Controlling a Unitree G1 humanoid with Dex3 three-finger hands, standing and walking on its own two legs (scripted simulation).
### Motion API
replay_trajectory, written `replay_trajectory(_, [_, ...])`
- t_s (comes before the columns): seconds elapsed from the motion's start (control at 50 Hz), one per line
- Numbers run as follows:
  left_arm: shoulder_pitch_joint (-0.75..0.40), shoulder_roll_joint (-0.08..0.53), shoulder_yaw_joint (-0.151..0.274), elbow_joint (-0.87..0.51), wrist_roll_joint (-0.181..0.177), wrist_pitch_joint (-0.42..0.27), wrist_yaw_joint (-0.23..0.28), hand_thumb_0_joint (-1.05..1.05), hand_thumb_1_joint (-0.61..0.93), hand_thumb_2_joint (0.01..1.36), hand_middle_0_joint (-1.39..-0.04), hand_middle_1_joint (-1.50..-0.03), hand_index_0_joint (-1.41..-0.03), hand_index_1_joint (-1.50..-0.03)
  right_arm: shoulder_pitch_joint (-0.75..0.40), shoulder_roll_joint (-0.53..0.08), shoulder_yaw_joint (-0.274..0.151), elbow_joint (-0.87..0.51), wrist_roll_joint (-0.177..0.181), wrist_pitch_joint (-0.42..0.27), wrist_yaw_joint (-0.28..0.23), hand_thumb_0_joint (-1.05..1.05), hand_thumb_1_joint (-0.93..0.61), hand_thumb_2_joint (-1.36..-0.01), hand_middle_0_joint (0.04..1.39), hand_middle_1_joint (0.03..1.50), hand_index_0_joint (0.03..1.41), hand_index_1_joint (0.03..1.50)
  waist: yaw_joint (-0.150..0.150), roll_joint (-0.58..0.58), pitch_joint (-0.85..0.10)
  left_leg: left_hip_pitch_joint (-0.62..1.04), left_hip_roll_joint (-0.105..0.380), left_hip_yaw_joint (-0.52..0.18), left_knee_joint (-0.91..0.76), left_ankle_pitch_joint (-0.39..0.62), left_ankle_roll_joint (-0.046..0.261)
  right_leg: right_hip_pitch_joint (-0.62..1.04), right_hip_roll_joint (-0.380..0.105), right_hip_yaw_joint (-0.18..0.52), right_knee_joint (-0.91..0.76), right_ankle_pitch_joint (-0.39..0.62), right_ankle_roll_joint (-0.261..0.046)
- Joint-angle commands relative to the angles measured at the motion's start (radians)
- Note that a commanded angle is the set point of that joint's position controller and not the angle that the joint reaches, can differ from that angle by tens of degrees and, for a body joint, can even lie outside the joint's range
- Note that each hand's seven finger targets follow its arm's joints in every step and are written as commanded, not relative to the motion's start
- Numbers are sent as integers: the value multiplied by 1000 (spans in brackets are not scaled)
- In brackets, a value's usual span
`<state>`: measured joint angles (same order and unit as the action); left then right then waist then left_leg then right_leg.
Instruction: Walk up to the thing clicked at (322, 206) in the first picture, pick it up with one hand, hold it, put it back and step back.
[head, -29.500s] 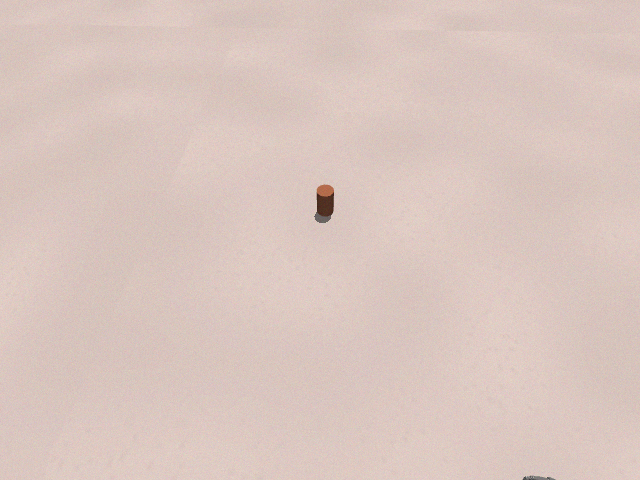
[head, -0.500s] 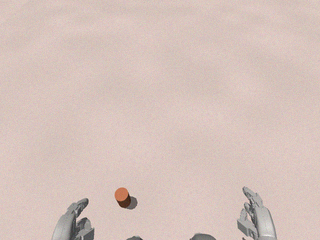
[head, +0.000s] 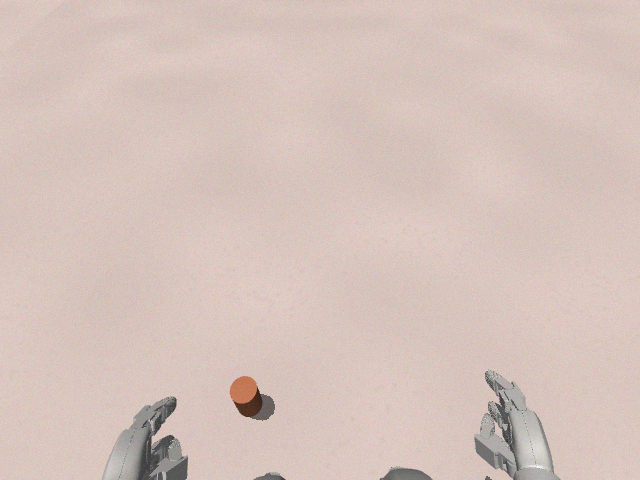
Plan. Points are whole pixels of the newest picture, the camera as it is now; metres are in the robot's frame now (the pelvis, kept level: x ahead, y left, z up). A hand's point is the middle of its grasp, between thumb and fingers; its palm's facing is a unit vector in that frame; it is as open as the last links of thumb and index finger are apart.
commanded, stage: home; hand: left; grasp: from above
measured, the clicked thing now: (246, 397) +0.44 +0.22 -0.65
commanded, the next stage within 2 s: stand in 0.02 s
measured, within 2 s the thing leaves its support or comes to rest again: neither
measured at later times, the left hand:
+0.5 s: hand out of the picture +0.07 +0.24 -0.11, palm faces +0.04 -0.94 -0.33, open 7.4 cm
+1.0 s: hand out of the picture +0.03 +0.24 -0.10, palm faces +0.05 -0.94 -0.34, open 7.4 cm
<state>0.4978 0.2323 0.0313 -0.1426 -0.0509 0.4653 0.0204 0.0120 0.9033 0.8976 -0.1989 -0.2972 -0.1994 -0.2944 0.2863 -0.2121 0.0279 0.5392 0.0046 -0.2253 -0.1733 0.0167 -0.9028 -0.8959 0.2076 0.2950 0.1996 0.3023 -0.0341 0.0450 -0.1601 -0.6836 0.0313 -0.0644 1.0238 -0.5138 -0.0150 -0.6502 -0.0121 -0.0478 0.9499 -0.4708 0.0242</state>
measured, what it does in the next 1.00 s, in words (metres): rises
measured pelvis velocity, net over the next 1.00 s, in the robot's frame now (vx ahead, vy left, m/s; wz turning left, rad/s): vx -0.01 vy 0.00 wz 0.01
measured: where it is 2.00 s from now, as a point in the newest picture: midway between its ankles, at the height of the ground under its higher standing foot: outside the picture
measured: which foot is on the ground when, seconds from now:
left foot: down 0.00-1.00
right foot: down 0.00-1.00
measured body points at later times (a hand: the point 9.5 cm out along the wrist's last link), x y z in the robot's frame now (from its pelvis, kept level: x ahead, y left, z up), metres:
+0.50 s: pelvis -0.01 +0.00 +0.04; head +0.00 +0.00 +0.49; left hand +0.06 +0.28 -0.09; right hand +0.08 -0.28 -0.08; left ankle +0.00 +0.12 -0.68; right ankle +0.00 -0.14 -0.68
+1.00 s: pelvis -0.01 +0.00 +0.07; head -0.02 -0.01 +0.51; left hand +0.03 +0.29 -0.07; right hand +0.06 -0.28 -0.08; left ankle +0.00 +0.12 -0.68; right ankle +0.00 -0.14 -0.68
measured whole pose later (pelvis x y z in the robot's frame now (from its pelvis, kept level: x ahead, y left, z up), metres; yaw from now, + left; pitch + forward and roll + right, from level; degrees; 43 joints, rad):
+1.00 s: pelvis -0.01 +0.00 +0.07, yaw +1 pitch -5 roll +0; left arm 0.16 0.29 0.04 1.15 0.03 0.01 0.03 0.01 0.90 0.90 -0.20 -0.30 -0.20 -0.30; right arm 0.16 -0.29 -0.02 1.10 -0.03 0.00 -0.02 0.01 -0.91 -0.90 0.21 0.30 0.20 0.30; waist 0.02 0.01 0.06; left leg -0.11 0.00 -0.03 0.40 -0.21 -0.01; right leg -0.11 -0.05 -0.03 0.39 -0.20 0.03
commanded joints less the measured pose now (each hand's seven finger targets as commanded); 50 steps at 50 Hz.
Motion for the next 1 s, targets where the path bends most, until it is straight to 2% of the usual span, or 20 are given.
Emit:
replay_trajectory(0.0, [-20,98,60,-200,3,-50,8,0,900,900,-200,-299,-200,-299,-69,-131,-55,-166,4,-61,-16,0,-900,-900,200,300,200,300,-4,18,-77,76,-26,15,-181,234,21,51,34,-28,-144,187,-24])
replay_trajectory(0.02, [-46,125,79,-239,4,-56,10,0,900,900,-200,-299,-200,-299,-65,-129,-55,-161,3,-60,-17,0,-900,-900,200,300,200,300,3,27,-86,81,-27,17,-178,233,21,58,33,-26,-146,187,-25])
replay_trajectory(0.06, [12,80,44,-159,4,-48,6,0,900,900,-200,-299,-200,-299,-67,-126,-53,-167,5,-60,-16,0,-900,-900,200,300,200,300,-10,-16,-82,73,-31,23,-164,247,26,59,33,-24,-150,204,-21])
replay_trajectory(0.08, [-31,105,62,-220,3,-55,9,0,900,900,-200,-299,-200,-299,-64,-126,-54,-169,5,-60,-17,0,-900,-900,200,300,200,300,-6,-2,-94,72,-31,22,-165,243,26,60,31,-22,-149,203,-23])
replay_trajectory(0.1, [-316,184,55,131,117,-267,47,0,900,900,-200,-299,-200,-299,-132,-243,-93,83,-122,49,43,0,-900,-900,200,300,200,300,64,-68,157,104,7,-10,-251,385,68,213,-36,56,-187,178,-65])
replay_trajectory(0.12, [-212,199,74,326,121,-336,43,0,900,900,-200,-300,-200,-301,-140,-251,-109,96,-121,88,71,0,-900,-900,200,300,200,300,71,-107,80,161,2,16,-240,387,86,240,-61,122,-232,174,-92])
replay_trajectory(0.14, [-204,202,70,375,120,-366,35,0,900,900,-200,-300,-200,-301,-114,-258,-111,66,-129,108,89,0,-900,-900,200,300,200,300,45,-93,64,194,1,-14,-255,366,84,211,-52,134,-230,177,-109])
replay_trajectory(0.18, [-232,212,56,460,125,-406,27,0,900,900,-200,-300,-200,-301,-122,-238,-109,112,-87,120,127,0,-900,-900,200,300,200,300,59,-29,21,258,-4,-21,-291,353,83,285,-71,131,-209,252,-96])
replay_trajectory(0.22, [-275,207,61,554,109,-412,21,0,900,900,-200,-300,-200,-301,-134,-219,-107,139,-57,130,149,0,-900,-900,200,300,200,300,66,-89,33,277,-14,-8,-310,329,75,294,-73,123,-256,228,-82])
replay_trajectory(0.24, [-282,200,60,594,105,-418,21,0,900,900,-200,-300,-200,-301,-139,-219,-113,155,-55,134,153,0,-900,-900,200,300,200,300,71,-80,35,292,-5,-22,-325,331,76,300,-73,118,-270,238,-73])
replay_trajectory(0.28, [-311,205,58,686,105,-435,24,0,900,900,-200,-300,-200,-301,-140,-213,-116,199,-56,153,158,0,-900,-900,200,300,200,300,62,-97,69,317,-10,-17,-354,262,72,285,-86,131,-329,160,-69])
replay_trajectory(0.3, [-319,203,58,723,104,-444,23,0,900,900,-200,-300,-200,-301,-141,-220,-119,214,-59,157,157,0,-900,-900,200,300,200,300,59,-63,73,336,4,-30,-371,279,75,296,-79,116,-333,188,-61])
replay_trajectory(0.34, [-323,197,58,795,104,-454,22,0,900,900,-200,-300,-200,-301,-139,-222,-118,247,-60,167,157,0,-900,-900,200,300,200,300,61,-21,121,323,14,-49,-444,217,73,316,-70,103,-365,150,-54])
replay_trajectory(0.38, [-323,189,57,859,99,-462,21,0,900,900,-200,-300,-200,-301,-145,-231,-118,271,-60,172,154,0,-900,-900,200,300,200,300,65,12,132,329,35,-79,-503,223,75,358,-58,82,-374,191,-46])
replay_trajectory(0.5, [-312,213,55,1022,89,-481,23,0,900,900,-200,-300,-200,-301,-123,-237,-111,357,-45,189,140,0,-900,-900,200,300,200,300,49,-40,140,442,29,-45,-543,363,55,446,-91,107,-497,334,-49])
replay_trajectory(0.66, [-328,230,46,1153,82,-478,27,0,900,900,-200,-300,-200,-301,-117,-251,-99,446,-33,199,133,0,-900,-900,200,300,200,300,47,-29,176,506,48,-48,-649,424,42,522,-95,92,-580,351,-34])
replay_trajectory(0.74, [-338,234,43,1192,84,-475,25,0,900,900,-200,-300,-200,-301,-132,-258,-96,469,-33,206,134,0,-900,-900,200,300,200,300,49,-35,210,497,53,-54,-692,343,41,525,-95,89,-614,302,-30])
replay_trajectory(0.82, [-338,235,40,1222,82,-474,21,0,900,900,-200,-300,-200,-301,-142,-263,-94,489,-34,204,136,0,-900,-900,200,300,200,300,52,-17,224,497,56,-60,-725,312,39,534,-94,87,-629,303,-26])
replay_trajectory(0.88, [-352,240,40,1233,80,-477,19,0,900,900,-200,-300,-200,-301,-153,-265,-90,497,-31,202,138,0,-900,-900,200,300,200,300,55,-30,212,506,64,-64,-735,343,40,550,-102,89,-631,316,-30])
replay_trajectory(0.98, [-358,248,37,1250,82,-477,15,0,900,900,-200,-300,-200,-301,-165,-273,-89,508,-30,205,143,0,-900,-900,200,300,200,300,52,-42,223,507,63,-64,-742,289,41,530,-100,90,-655,261,-27])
